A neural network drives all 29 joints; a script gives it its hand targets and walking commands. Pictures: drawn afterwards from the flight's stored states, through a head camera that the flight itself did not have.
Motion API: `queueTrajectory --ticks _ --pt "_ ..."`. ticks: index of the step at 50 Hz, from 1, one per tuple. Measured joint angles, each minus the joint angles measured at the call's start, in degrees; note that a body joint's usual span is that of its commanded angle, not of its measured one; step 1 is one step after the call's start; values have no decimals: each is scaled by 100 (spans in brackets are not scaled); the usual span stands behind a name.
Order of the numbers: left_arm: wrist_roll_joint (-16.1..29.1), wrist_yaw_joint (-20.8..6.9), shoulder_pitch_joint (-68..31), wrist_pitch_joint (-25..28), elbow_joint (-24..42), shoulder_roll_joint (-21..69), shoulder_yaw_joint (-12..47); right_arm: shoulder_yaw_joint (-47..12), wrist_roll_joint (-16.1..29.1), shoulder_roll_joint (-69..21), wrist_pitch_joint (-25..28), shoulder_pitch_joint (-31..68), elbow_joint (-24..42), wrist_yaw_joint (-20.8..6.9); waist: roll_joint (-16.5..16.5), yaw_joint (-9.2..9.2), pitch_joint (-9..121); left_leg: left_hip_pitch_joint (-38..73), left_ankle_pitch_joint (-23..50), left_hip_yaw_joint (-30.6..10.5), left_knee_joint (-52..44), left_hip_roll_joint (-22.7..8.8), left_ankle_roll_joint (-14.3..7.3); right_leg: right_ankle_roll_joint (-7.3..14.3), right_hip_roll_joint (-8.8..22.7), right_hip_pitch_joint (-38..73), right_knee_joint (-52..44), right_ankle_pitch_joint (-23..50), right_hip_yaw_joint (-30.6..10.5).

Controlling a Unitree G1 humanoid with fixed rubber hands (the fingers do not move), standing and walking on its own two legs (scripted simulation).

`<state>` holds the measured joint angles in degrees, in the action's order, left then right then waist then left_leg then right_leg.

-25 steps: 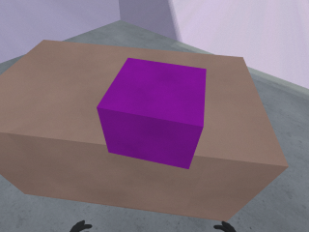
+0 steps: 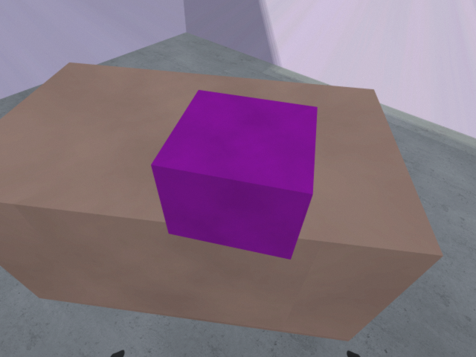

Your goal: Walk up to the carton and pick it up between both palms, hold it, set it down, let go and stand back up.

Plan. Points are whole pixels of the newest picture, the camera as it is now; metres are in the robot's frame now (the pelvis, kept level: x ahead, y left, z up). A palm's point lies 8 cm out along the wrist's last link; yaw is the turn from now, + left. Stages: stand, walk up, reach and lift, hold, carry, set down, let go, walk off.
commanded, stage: stand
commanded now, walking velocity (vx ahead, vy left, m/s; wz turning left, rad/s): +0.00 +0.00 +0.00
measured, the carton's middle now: (242, 170) +0.52 -0.01 +0.02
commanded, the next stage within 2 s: walk up in 1.02 s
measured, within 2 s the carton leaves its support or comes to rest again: neither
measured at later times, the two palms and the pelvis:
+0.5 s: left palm out of the picture +0.09 +0.23 -0.11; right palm out of the picture +0.10 -0.23 -0.11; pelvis +0.00 +0.00 +0.00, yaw +0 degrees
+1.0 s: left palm out of the picture +0.05 +0.23 -0.12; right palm out of the picture +0.06 -0.23 -0.12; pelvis +0.00 +0.00 +0.01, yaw +0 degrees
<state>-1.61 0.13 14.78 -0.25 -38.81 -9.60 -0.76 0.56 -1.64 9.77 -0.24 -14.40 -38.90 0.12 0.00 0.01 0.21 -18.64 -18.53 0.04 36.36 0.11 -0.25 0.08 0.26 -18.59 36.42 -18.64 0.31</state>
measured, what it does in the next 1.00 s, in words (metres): stands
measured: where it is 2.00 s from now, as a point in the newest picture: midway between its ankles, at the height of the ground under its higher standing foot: outside the picture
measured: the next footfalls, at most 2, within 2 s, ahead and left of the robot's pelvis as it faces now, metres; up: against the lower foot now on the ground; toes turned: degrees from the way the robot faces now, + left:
left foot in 1.48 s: +0.12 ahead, +0.18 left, +0.00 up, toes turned +0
right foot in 1.80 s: +0.08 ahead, -0.02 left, +0.00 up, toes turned -3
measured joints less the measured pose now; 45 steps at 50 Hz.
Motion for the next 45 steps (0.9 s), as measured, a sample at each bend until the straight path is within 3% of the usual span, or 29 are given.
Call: queueTrajectory --ticks 45 --pt "45 119 166 52 -967 58 -168 165 44 -52 53 -183 -938 121 0 2 -102 390 239 -13 -545 10 -10 0 7 396 -546 235 11"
